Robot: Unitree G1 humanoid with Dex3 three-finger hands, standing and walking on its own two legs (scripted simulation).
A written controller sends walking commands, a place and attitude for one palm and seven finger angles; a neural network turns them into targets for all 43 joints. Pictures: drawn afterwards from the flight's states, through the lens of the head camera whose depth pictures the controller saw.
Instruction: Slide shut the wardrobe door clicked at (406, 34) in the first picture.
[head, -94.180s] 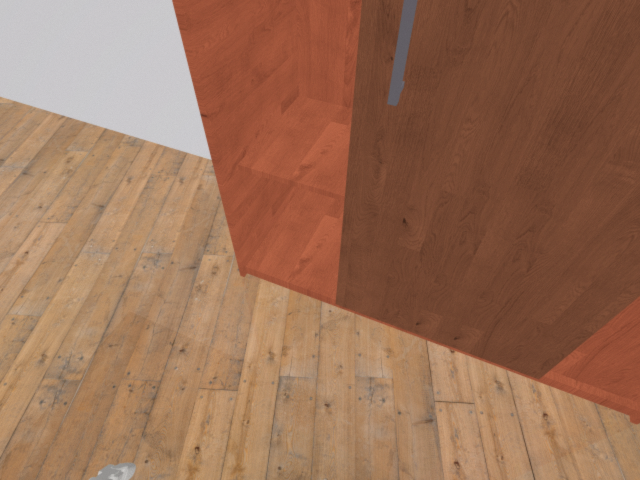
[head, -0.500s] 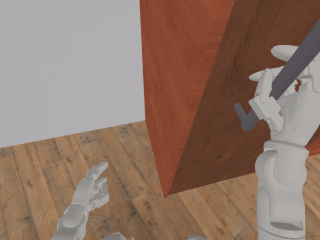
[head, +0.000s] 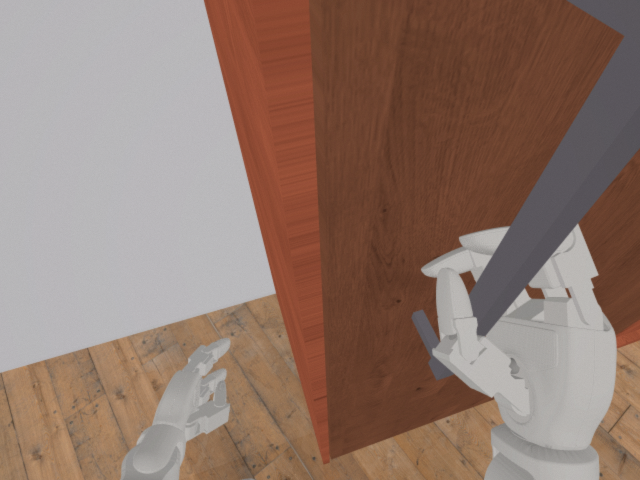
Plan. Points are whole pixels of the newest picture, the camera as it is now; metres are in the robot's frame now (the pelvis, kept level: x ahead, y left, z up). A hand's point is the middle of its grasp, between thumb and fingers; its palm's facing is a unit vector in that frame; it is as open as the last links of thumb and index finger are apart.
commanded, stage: step sideways, sliding the door along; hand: right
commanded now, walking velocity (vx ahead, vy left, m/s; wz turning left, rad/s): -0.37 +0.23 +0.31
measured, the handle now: (481, 256) +0.22 -0.12 +0.27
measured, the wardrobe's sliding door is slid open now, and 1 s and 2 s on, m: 0.00 0.00 0.00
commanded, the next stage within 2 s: none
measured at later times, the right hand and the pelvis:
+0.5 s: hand (455, 341) +0.18 -0.10 +0.23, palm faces +0.05 +0.99 +0.09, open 6.4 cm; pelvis -0.08 +0.02 +0.02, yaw +7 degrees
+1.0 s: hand (438, 330) +0.19 -0.10 +0.23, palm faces +0.42 +0.91 +0.05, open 6.6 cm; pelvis -0.15 +0.11 -0.01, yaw +16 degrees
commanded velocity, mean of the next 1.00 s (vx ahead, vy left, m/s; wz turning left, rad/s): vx -0.19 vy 0.19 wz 0.13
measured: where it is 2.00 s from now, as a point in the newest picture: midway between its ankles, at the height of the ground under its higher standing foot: outside the picture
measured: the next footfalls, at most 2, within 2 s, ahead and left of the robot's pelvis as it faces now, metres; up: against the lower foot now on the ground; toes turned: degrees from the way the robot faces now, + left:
right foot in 0.12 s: +0.02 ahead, -0.14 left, +0.00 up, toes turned -10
left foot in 0.76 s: -0.08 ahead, +0.34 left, +0.00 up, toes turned +11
